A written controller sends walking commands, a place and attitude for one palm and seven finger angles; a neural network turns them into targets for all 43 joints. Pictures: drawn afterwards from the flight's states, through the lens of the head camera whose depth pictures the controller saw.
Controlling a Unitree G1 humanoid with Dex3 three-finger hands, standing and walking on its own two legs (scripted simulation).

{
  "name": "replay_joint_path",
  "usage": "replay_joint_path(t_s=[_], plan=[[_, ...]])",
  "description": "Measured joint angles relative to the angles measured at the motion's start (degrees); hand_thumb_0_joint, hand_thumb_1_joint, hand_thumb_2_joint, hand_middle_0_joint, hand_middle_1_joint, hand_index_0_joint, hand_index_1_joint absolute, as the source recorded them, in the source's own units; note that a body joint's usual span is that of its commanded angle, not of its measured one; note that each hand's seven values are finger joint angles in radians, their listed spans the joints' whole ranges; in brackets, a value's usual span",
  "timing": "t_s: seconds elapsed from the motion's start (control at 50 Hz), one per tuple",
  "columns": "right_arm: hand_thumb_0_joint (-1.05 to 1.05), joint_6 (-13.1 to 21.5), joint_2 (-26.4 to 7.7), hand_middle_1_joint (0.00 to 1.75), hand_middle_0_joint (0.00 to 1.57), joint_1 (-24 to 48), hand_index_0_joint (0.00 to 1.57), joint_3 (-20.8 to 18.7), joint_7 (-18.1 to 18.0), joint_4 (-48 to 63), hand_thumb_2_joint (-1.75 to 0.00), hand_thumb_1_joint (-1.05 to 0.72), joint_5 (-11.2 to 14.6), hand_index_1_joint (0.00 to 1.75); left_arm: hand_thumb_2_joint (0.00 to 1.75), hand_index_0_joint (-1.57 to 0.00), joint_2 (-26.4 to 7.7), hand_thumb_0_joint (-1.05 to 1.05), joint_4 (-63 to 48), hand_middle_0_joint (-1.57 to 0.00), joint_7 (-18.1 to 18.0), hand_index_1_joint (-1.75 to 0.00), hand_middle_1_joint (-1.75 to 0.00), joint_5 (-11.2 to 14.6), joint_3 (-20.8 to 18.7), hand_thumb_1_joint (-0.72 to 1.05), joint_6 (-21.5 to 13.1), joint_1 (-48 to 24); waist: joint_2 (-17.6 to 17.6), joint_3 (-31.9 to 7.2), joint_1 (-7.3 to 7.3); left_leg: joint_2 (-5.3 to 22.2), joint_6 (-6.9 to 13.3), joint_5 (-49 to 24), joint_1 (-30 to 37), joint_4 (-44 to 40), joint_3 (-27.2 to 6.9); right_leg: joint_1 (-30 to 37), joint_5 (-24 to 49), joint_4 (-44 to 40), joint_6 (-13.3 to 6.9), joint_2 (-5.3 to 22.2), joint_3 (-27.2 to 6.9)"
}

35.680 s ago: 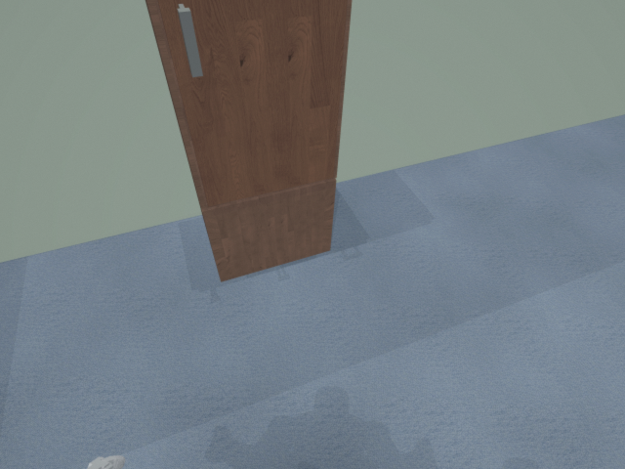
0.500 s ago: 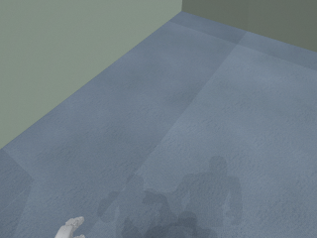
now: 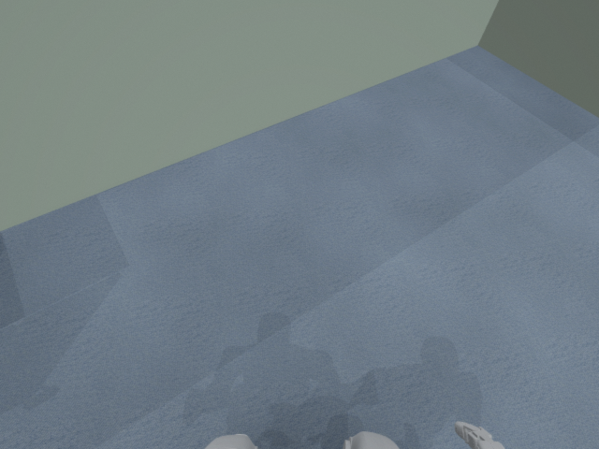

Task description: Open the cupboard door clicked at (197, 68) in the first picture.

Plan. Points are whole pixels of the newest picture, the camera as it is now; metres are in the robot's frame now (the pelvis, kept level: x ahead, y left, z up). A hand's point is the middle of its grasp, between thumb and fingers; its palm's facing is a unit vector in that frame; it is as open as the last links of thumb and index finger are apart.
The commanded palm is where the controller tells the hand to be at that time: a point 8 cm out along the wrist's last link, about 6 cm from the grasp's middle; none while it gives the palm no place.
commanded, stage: turn to face it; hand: left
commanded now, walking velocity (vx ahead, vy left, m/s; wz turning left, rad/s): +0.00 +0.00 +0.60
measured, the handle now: out of the picture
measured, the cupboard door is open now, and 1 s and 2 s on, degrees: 36 36 36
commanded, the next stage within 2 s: none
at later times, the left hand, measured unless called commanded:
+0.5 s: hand out of the picture +0.05 +0.15 -0.14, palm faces +0.29 -0.92 -0.26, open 7.4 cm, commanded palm none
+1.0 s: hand out of the picture +0.01 +0.21 -0.14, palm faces +0.58 -0.77 -0.26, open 7.4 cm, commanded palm none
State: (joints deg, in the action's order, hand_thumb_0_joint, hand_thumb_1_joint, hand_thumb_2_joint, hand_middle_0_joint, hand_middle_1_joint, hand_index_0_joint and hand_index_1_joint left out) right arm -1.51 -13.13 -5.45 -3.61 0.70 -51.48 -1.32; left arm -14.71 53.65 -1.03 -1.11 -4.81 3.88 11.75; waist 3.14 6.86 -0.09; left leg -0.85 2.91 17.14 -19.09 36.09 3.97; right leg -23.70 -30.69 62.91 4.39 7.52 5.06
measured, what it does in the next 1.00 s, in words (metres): steps on the spot, turning left: right foot, then left foot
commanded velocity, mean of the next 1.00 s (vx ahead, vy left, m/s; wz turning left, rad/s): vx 0.00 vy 0.00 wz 0.60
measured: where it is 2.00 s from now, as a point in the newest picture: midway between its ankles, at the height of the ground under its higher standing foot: outside the picture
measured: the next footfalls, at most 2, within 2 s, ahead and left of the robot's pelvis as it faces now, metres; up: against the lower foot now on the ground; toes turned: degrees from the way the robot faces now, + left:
right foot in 0.30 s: +0.07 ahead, -0.15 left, +0.00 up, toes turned +8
left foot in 0.70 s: +0.03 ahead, +0.10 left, +0.00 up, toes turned +31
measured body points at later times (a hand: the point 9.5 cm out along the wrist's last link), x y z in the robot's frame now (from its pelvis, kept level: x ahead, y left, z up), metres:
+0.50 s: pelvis +0.03 -0.05 +0.02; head +0.09 -0.06 +0.46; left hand +0.04 +0.20 -0.12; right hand +0.16 -0.28 -0.14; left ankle -0.03 +0.08 -0.64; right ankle +0.03 -0.16 -0.72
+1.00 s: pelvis +0.05 -0.02 +0.01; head +0.08 +0.01 +0.46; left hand -0.02 +0.25 -0.12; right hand +0.26 -0.18 -0.13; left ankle -0.01 +0.08 -0.72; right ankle +0.13 -0.15 -0.68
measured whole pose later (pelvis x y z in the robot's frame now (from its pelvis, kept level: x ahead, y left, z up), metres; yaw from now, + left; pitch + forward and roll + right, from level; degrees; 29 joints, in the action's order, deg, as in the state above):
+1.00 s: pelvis +0.05 -0.02 +0.01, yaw +35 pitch +1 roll +0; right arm -2.1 -12.1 -9.4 -3.1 0.2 -53.2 -1.7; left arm -13.5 50.5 -0.3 -1.2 -4.5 3.0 8.4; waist 0.1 4.6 -0.8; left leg -1.9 1.0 13.7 -16.7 29.2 -3.6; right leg -24.9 -23.8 50.8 4.9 4.1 0.5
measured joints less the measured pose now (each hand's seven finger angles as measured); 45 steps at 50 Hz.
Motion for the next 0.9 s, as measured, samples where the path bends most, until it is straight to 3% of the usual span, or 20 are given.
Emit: replay_joint_path(t_s=[0.06, 0.12, 0.28, 0.3, 0.32, 0.36, 0.42, 0.46, 0.52, 0.62, 0.68, 0.7, 0.72, 0.78, 0.84, 0.9], plan=[[0.0, -0.18, 0.0, 0.3, 0.2, -1.09, 0.2, 0.3, -0.51, -0.25, -0.89, -0.91, -0.15, 0.3, 0.9, -0.19, 0.02, 0.01, -0.65, -0.2, 0.52, -0.3, -0.3, -0.25, -0.15, 0.91, 0.05, -1.17, -0.98, -0.89, 0.16, -0.32, -0.5, -2.02, 1.13, -3.43, -1.95, -3.19, 4.97, 1.67, 0.36, -1.19, -2.64], [0.01, -0.39, 0.1, 0.3, 0.2, -2.22, 0.2, 0.48, -0.54, -0.72, -0.89, -0.91, -0.24, 0.3, 0.9, -0.19, 0.36, 0.01, -1.84, -0.2, 0.81, -0.3, -0.3, -0.29, -0.02, 0.91, -0.4, -1.98, -1.95, -1.65, 0.09, -0.63, -0.48, -3.59, 1.75, -5.96, -3.9, -3.75, 7.09, -2.41, 0.56, -1.94, -4.11], [0.01, -1.34, 0.61, 0.3, 0.2, -4.64, 0.2, -0.11, -0.34, -1.49, -0.89, -0.9, -0.27, 0.3, 0.9, -0.19, 1.81, 0.0, -3.84, -0.2, 0.7, -0.3, -0.3, 0.11, 0.79, 0.9, -1.74, -3.29, -4.37, -2.46, -1.42, -1.47, -2.65, -3.28, -0.09, -4.46, -9.4, 4.04, 9.84, -23.44, -0.16, -5.51, -3.91], [0.01, -1.48, 0.66, 0.3, 0.2, -5.09, 0.2, -0.28, -0.35, -1.51, -0.89, -0.9, -0.06, 0.3, 0.9, -0.19, 1.86, 0.0, -4.21, -0.2, 0.67, -0.3, -0.3, 0.13, 0.94, 0.9, -2.23, -3.0, -4.23, -2.8, -1.43, -2.05, -3.11, -2.66, -0.89, -3.16, -9.92, 6.38, 12.05, -28.58, -0.57, -5.57, -3.7], [0.01, -1.63, 0.39, 0.3, 0.2, -5.14, 0.2, -0.58, -0.34, -1.75, -0.89, -0.9, 0.23, 0.3, 0.9, -0.19, 2.38, 0.0, -4.18, -0.2, 0.46, -0.3, -0.3, -0.09, 0.97, 0.9, -2.82, -2.96, -4.87, -2.73, -1.28, -2.1, -3.4, -0.45, -2.03, -0.55, -10.39, 6.98, 12.78, -29.85, -2.31, -5.85, -3.11], [0.01, -2.13, -0.28, 0.3, 0.2, -5.07, 0.2, -1.23, -0.26, -2.36, -0.89, -0.91, 0.37, 0.3, 0.9, -0.2, 3.54, 0.0, -4.0, -0.2, 0.18, -0.3, -0.3, -0.3, 1.59, 0.9, -3.25, -2.79, -5.83, -2.17, -1.6, -2.62, -4.08, 7.94, -5.57, 10.78, -9.6, 7.63, 11.91, -29.03, -4.38, -5.25, -1.25], [0.01, -2.85, -0.98, 0.3, 0.2, -4.66, 0.2, -1.61, 0.19, -3.25, -0.89, -0.91, 0.12, 0.3, 0.9, -0.2, 4.91, 0.0, -3.54, -0.2, -0.19, -0.3, -0.3, -0.14, 2.1, 0.9, -3.43, -1.67, -5.66, -1.72, -1.81, -1.85, -5.38, 9.1, -9.84, 26.5, -6.47, 9.98, 11.92, -31.17, -4.83, -3.62, 0.9], [0.01, -3.09, -0.99, 0.3, 0.2, -4.23, 0.2, -1.59, 0.47, -3.43, -0.89, -0.91, 0.21, 0.3, 0.9, -0.2, 5.36, 0.0, -3.05, -0.2, -0.25, -0.3, -0.3, -0.1, 2.3, 0.9, -3.44, -0.98, -4.88, -1.35, -2.09, -0.57, -6.19, 7.95, -10.49, 29.5, -4.91, 11.44, 12.48, -32.96, -4.7, -2.59, 2.2], [0.01, -3.14, -0.65, 0.3, 0.2, -3.46, 0.19, -1.22, 0.73, -3.47, -0.89, -0.91, 0.37, 0.3, 0.9, -0.2, 5.51, 0.0, -2.6, -0.2, -0.35, -0.3, -0.3, -0.18, 2.24, 0.9, -3.65, -0.24, -3.17, -0.57, -2.03, 1.1, -6.83, 8.09, -8.71, 24.23, -2.95, 12.97, 12.62, -34.3, -4.37, -0.9, 4.24], [0.01, -2.84, -0.43, 0.3, 0.19, -1.33, 0.19, -0.6, 1.02, -3.22, -0.89, -0.91, 0.59, 0.3, 0.9, -0.2, 3.95, 0.0, -2.22, -0.2, 0.05, -0.3, -0.3, -0.53, 1.62, 0.92, -3.85, 0.65, -1.33, 0.78, -0.63, 1.87, -6.19, 8.27, -3.5, 9.47, 0.06, 13.69, 10.34, -31.83, -3.24, 1.55, 8.08], [0.01, -1.91, -0.54, 0.3, 0.19, -0.31, 0.19, -0.34, 1.15, -2.07, -0.89, -0.91, 0.48, 0.3, 0.9, -0.2, 2.56, 0.0, -1.69, -0.2, 0.35, -0.3, -0.3, -0.25, 1.07, 0.91, -3.54, 2.03, -0.58, 0.51, -0.23, 1.09, -4.88, 1.24, 1.07, -1.11, 1.84, 12.36, 7.24, -26.47, -1.93, 3.26, 9.92], [0.01, -1.22, -0.67, 0.3, 0.19, -0.15, 0.19, -0.43, 1.12, -1.53, -0.89, -0.91, 0.31, 0.3, 0.9, -0.2, 2.06, 0.0, -1.49, -0.2, 0.51, -0.3, -0.3, 0.06, 0.82, 0.91, -3.13, 2.44, -0.59, 0.04, -0.34, 0.91, -3.13, -2.86, 1.15, -2.23, 1.38, 10.31, 6.01, -21.9, -1.32, 3.71, 9.37], [0.01, -0.67, -0.39, 0.3, 0.19, 0.18, 0.19, -0.5, 0.88, -1.23, -0.89, -0.91, 0.27, 0.3, 0.9, -0.2, 1.36, 0.0, -1.0, -0.2, 0.49, -0.3, -0.3, 0.23, 0.55, 0.91, -2.32, 2.1, 0.05, 0.17, -0.27, 0.33, -1.79, -2.38, 0.25, -0.37, 1.11, 7.71, 2.75, -15.77, -0.78, 3.67, 6.65], [0.01, -0.01, 0.31, 0.3, 0.2, -0.09, 0.2, -0.02, 0.1, -0.6, -0.89, -0.91, 0.09, 0.3, 0.9, -0.2, 0.1, 0.0, -0.13, -0.2, 0.02, -0.3, -0.3, 0.07, -0.08, 0.91, -0.15, 0.79, 0.44, -0.11, 0.19, -0.2, -0.45, 0.73, 0.43, 0.45, -0.14, 1.17, -0.39, -1.99, -0.22, 1.09, 0.25], [0.01, -0.04, 0.57, 0.3, 0.2, -1.22, 0.2, 0.35, -0.59, -0.65, -0.89, -0.91, -0.13, 0.3, 0.9, -0.19, -0.05, 0.01, -0.38, -0.2, 0.34, -0.3, -0.3, -0.15, -0.3, 0.91, 0.18, -0.8, -0.44, -0.97, 0.2, -0.5, -0.96, -0.96, 1.6, -2.96, -2.17, -2.75, 4.2, 1.89, 0.21, -0.54, -2.55], [0.01, -0.16, 0.66, 0.3, 0.2, -2.3, 0.2, 0.63, -0.7, -1.16, -0.89, -0.91, -0.2, 0.3, 0.9, -0.19, 0.3, 0.01, -1.55, -0.2, 0.72, -0.3, -0.3, -0.22, -0.13, 0.91, -0.32, -1.99, -1.49, -1.58, 0.2, -0.77, -0.89, -2.75, 2.48, -5.89, -4.15, -3.99, 6.95, -0.76, 0.54, -1.5, -3.99]])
